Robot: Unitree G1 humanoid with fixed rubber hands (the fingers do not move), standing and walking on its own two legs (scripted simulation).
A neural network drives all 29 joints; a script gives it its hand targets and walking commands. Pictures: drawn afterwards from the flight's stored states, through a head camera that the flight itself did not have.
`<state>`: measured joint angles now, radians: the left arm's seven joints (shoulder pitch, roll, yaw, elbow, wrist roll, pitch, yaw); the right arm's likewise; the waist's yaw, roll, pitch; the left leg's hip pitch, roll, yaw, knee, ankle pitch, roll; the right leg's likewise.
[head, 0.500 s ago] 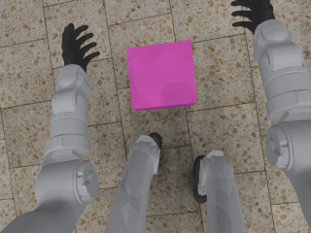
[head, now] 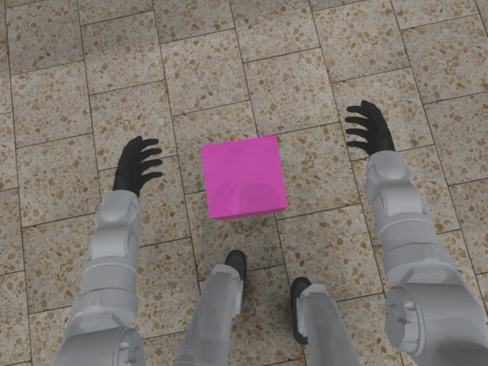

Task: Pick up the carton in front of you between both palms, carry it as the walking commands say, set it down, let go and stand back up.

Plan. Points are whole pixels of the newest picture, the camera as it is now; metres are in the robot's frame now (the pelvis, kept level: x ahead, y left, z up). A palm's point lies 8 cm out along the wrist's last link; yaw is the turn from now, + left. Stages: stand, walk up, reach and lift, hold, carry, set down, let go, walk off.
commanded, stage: let go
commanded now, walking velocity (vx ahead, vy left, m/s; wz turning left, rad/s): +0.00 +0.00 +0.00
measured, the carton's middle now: (245, 182) +0.44 +0.10 -0.56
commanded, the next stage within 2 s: stand in 1.14 s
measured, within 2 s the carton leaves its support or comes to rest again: neither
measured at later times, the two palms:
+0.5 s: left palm (73, 287) +0.22 +0.25 +0.02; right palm (460, 250) +0.31 -0.19 -0.01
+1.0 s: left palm (90, 288) +0.22 +0.22 +0.03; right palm out of the picture +0.24 -0.25 +0.03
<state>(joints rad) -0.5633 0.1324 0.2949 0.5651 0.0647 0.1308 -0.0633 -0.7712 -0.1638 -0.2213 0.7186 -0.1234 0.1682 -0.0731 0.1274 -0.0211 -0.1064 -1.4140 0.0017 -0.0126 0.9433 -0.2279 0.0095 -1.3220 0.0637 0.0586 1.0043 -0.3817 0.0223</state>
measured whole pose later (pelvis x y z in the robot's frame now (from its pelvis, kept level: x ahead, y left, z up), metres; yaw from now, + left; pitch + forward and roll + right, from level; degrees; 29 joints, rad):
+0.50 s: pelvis +0.07 +0.01 +0.08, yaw +3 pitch +11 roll +0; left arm 0.19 0.20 0.01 0.37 -0.03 0.03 -0.07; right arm 0.01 -0.17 -0.12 0.55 -0.06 0.01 -0.01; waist 0.09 0.03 0.02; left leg -0.52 -0.04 -0.02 0.55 -0.22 0.02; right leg -0.40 0.01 0.06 0.56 -0.35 0.01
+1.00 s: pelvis +0.07 -0.03 +0.09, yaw +3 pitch -3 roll +1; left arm 0.21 0.23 0.03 0.40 0.02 0.19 -0.04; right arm 0.23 -0.21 -0.02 0.46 0.01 0.08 0.03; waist 0.00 -0.03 0.07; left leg -0.18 -0.02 -0.04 0.46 -0.23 -0.02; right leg -0.07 0.03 0.04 0.48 -0.36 -0.03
